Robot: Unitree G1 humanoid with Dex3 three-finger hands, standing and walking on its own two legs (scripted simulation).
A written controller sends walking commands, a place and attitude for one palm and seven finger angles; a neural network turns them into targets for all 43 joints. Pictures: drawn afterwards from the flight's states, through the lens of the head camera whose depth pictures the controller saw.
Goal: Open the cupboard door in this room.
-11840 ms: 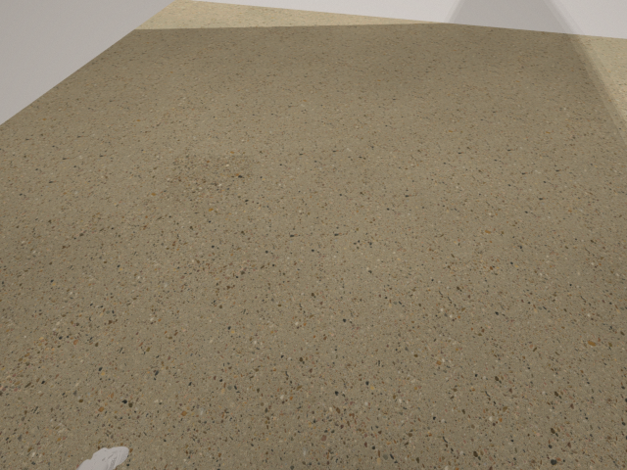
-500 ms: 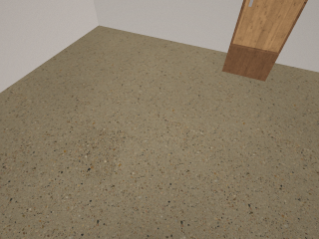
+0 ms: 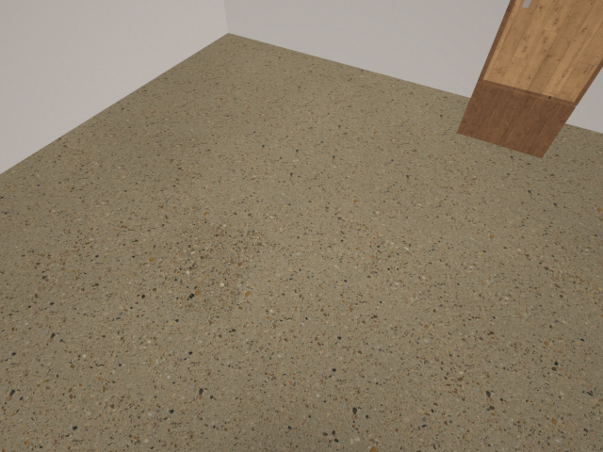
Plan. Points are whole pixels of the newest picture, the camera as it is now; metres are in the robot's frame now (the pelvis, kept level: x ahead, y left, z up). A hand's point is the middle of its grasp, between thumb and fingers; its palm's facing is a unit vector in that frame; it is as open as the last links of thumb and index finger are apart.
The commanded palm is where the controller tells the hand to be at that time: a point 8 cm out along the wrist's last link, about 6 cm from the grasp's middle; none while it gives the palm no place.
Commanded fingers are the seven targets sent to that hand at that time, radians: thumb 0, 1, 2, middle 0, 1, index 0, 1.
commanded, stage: turn or walk to find it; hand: left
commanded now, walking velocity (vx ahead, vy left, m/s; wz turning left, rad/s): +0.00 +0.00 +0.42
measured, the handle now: out of the picture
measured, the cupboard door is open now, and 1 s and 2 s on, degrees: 0 0 0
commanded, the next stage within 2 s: stand and wait in 0.28 s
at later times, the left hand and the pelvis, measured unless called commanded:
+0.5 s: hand out of the picture +0.01 +0.22 -0.17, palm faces +0.06 -0.96 -0.26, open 7.4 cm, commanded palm none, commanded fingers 0.00 0.90 0.90 -0.20 -0.30 -0.20 -0.30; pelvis +0.00 +0.00 +0.00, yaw +3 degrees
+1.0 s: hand out of the picture +0.10 +0.26 -0.14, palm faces +0.04 -0.93 -0.36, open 7.4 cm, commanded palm none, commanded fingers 0.00 0.90 0.90 -0.20 -0.30 -0.20 -0.30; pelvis +0.01 +0.00 +0.01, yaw +3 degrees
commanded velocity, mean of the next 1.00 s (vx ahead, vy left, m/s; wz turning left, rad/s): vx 0.00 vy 0.00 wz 0.06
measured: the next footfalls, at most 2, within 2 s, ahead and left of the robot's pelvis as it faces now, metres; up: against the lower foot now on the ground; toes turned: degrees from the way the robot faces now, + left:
none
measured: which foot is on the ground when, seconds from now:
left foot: down 0.00-1.00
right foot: down 0.00-1.00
